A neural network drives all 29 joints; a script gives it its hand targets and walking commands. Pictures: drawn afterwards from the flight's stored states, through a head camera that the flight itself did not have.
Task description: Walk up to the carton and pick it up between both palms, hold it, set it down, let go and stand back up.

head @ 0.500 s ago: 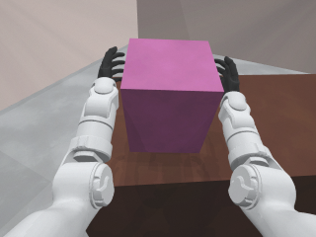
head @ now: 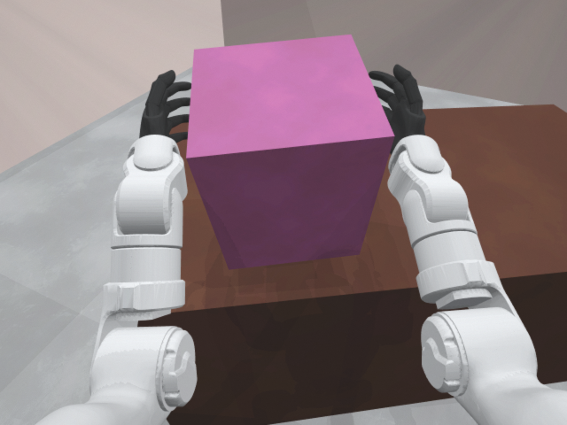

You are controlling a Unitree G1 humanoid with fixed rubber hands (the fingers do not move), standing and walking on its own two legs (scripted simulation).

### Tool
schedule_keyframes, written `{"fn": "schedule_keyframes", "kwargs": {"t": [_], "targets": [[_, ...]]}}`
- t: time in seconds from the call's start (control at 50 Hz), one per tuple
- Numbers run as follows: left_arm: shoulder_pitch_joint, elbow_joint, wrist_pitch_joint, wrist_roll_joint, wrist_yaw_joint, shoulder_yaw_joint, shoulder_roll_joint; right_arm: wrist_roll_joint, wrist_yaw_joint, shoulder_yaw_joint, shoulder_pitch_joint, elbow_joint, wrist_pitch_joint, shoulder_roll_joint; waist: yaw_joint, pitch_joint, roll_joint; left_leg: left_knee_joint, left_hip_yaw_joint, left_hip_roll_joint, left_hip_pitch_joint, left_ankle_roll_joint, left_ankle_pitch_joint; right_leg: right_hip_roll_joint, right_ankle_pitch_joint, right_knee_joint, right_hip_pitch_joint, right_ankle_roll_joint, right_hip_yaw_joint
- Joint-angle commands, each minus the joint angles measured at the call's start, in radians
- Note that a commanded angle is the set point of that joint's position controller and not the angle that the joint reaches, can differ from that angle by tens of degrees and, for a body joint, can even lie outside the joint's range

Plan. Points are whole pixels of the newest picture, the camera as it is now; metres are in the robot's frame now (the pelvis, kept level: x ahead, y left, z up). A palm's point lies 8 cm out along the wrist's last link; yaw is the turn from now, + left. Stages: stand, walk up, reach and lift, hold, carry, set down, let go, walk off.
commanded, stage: reach and lift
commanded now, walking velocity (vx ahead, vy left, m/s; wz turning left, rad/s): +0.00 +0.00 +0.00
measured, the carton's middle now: (284, 162) +0.44 -0.02 +0.19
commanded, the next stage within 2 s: hold in 1.26 s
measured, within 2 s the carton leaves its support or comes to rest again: neither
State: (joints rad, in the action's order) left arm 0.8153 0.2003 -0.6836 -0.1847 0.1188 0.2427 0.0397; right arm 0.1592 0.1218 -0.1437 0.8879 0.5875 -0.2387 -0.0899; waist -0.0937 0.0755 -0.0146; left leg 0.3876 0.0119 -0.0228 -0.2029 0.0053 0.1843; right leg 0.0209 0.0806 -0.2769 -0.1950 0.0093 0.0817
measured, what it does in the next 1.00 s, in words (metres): stands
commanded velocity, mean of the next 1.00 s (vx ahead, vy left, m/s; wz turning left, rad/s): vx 0.00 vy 0.00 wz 0.00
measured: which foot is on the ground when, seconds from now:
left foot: down 0.00-1.00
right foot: down 0.00-1.00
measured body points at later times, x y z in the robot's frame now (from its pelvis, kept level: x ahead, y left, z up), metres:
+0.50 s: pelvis -0.01 -0.01 +0.00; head -0.08 +0.00 +0.45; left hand +0.40 +0.15 +0.29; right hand +0.40 -0.16 +0.29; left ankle +0.01 +0.12 -0.75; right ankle +0.04 -0.12 -0.75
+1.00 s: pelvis +0.02 +0.00 +0.00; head -0.04 +0.01 +0.45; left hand +0.41 +0.15 +0.27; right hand +0.41 -0.15 +0.29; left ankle +0.01 +0.12 -0.75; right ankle +0.04 -0.13 -0.75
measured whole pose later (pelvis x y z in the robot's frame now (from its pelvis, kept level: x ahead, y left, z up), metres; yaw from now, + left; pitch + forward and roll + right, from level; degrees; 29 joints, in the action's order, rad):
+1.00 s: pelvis +0.02 +0.00 +0.00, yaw +3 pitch -4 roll -2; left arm 0.84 0.27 -0.85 -0.24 0.03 0.33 0.06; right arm 0.40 0.27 0.04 1.00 0.66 -0.51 -0.17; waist -0.15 0.10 0.01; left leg 0.37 0.05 -0.02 -0.10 0.01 0.21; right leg -0.01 0.11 -0.23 -0.06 0.01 0.06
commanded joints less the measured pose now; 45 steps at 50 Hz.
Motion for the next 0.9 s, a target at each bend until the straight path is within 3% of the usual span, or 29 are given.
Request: {"fn": "schedule_keyframes", "kwargs": {"t": [0.0, 0.04, 0.1, 0.16, 0.22, 0.28, 0.36, 0.42, 0.5, 0.58, 0.72, 0.8, 0.88], "targets": [[0.508, 0.214, -0.035, -0.067, -0.227, -0.226, -0.473, -0.033, -0.099, 0.192, 0.495, 0.201, -0.09, 0.404, -0.058, 0.168, 0.012, -0.143, -0.035, 0.03, 0.175, 0.027, -0.003, -0.062, 0.103, 0.053, 0.208, 0.037, 0.027], [0.455, 0.306, -0.062, -0.127, -0.296, -0.083, -0.466, -0.026, -0.085, 0.156, 0.52, 0.219, -0.091, 0.408, -0.029, 0.013, -0.034, -0.19, -0.056, 0.054, 0.109, 0.013, 0.039, -0.045, 0.098, 0.076, 0.309, 0.056, 0.015], [0.556, 0.275, -0.056, -0.121, -0.351, -0.034, -0.493, 0.035, -0.063, 0.19, 0.667, 0.097, -0.086, 0.516, -0.002, 0.004, -0.047, -0.205, -0.067, 0.087, 0.038, -0.006, 0.03, -0.033, 0.044, 0.08, 0.411, 0.062, -0.01], [0.756, 0.171, 0.001, -0.049, -0.341, -0.117, -0.544, 0.085, -0.049, 0.244, 0.841, -0.049, -0.06, 0.621, -0.005, 0.143, 0.004, -0.174, -0.069, 0.097, 0.033, -0.009, -0.011, -0.046, 0.022, 0.052, 0.435, 0.049, -0.01], [0.933, 0.118, 0.074, 0.027, -0.293, -0.216, -0.586, 0.083, -0.053, 0.259, 0.966, -0.118, -0.033, 0.676, -0.009, 0.28, 0.044, -0.152, -0.061, 0.09, 0.034, -0.013, 0.01, -0.062, 0.071, 0.022, 0.403, 0.033, -0.003], [1.023, 0.161, 0.122, 0.055, -0.241, -0.248, -0.591, 0.033, -0.074, 0.223, 1.003, -0.057, -0.027, 0.688, -0.004, 0.335, 0.035, -0.165, -0.052, 0.075, 0.006, -0.03, 0.13, -0.064, 0.186, 0.013, 0.339, 0.025, -0.004], [1.018, 0.287, 0.125, 0.026, -0.207, -0.198, -0.55, -0.035, -0.097, 0.147, 0.955, 0.129, -0.042, 0.656, 0.002, 0.353, -0.006, -0.188, -0.054, 0.067, -0.001, -0.045, 0.231, -0.056, 0.274, 0.026, 0.283, 0.03, -0.012], [0.955, 0.374, 0.1, -0.011, -0.212, -0.136, -0.522, -0.047, -0.099, 0.099, 0.904, 0.253, -0.053, 0.61, -0.001, 0.321, 0.002, -0.192, -0.051, 0.061, 0.048, -0.032, 0.166, -0.062, 0.232, 0.044, 0.272, 0.029, -0.005], [0.836, 0.412, 0.069, -0.04, -0.238, -0.083, -0.511, 0.009, -0.081, 0.107, 0.842, 0.301, -0.053, 0.55, -0.013, 0.29, 0.033, -0.15, -0.043, 0.057, 0.183, 0.008, -0.082, -0.083, 0.051, 0.058, 0.305, 0.029, 0.005], [0.787, 0.335, 0.045, -0.026, -0.266, -0.103, -0.515, 0.092, -0.051, 0.194, 0.839, 0.207, -0.062, 0.559, -0.022, 0.255, 0.023, -0.125, -0.033, 0.072, 0.187, 0.02, -0.202, -0.087, -0.087, 0.054, 0.359, 0.04, -0.006], [0.835, -0.011, 0.026, 0.095, -0.257, -0.323, -0.585, 0.283, 0.014, 0.427, 0.908, -0.184, -0.101, 0.642, -0.047, 0.482, 0.089, -0.01, 0.002, 0.093, 0.224, 0.058, -0.502, -0.102, -0.491, -0.039, 0.468, 0.053, -0.032], [0.842, -0.145, -0.002, 0.142, -0.223, -0.413, -0.587, 0.34, 0.039, 0.475, 0.874, -0.294, -0.17, 0.626, -0.066, 0.54, 0.111, 0.012, 0.024, 0.084, 0.211, 0.068, -0.514, -0.106, -0.493, -0.052, 0.426, 0.047, -0.045], [0.793, -0.152, -0.047, 0.137, -0.213, -0.411, -0.551, 0.351, 0.043, 0.458, 0.779, -0.246, -0.245, 0.574, -0.088, 0.493, 0.101, 0.0, 0.029, 0.072, 0.208, 0.07, -0.455, -0.111, -0.392, -0.032, 0.356, 0.038, -0.047]]}}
